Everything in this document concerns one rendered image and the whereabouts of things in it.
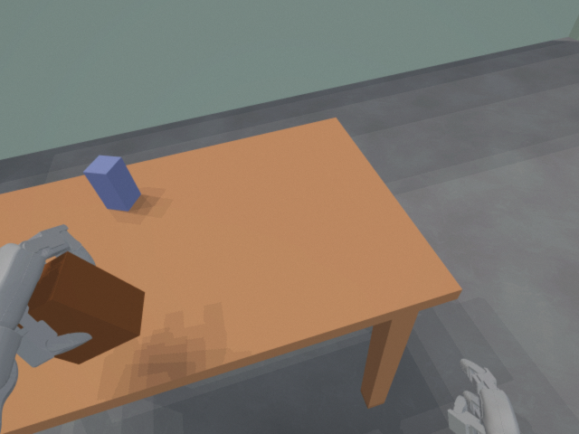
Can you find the table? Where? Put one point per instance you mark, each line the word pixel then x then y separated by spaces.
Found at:
pixel 245 250

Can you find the robot right hand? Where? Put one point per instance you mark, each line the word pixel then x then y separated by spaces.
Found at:
pixel 492 410

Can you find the sponge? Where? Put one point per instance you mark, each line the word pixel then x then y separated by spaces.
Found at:
pixel 74 296

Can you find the left robot forearm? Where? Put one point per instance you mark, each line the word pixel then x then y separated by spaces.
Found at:
pixel 9 344

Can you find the robot left hand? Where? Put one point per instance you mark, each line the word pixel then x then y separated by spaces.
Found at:
pixel 21 267

